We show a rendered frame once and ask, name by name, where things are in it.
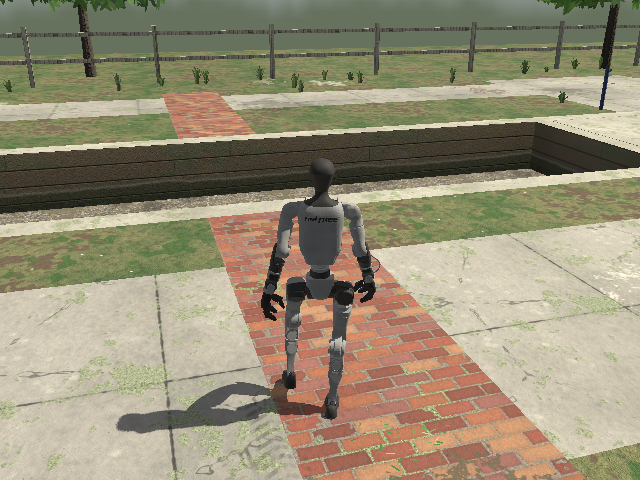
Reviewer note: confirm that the right robot upper arm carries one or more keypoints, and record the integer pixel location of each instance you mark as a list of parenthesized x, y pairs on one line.
[(352, 212)]

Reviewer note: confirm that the left robot upper arm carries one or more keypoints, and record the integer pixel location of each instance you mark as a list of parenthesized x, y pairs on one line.
[(289, 211)]

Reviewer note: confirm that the right robot foot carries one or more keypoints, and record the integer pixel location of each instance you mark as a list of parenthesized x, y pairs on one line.
[(331, 411)]

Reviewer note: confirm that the humanoid robot torso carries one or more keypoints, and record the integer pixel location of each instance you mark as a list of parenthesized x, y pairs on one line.
[(320, 241)]

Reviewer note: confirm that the left robot hand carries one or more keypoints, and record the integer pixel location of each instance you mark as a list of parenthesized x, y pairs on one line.
[(266, 305)]

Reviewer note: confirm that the right robot hand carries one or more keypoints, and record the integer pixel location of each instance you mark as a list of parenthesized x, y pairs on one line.
[(370, 287)]

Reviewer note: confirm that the robot left forearm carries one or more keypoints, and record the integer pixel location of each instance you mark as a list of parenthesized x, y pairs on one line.
[(274, 272)]

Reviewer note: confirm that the robot right forearm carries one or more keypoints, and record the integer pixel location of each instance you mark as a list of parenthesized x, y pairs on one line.
[(366, 267)]

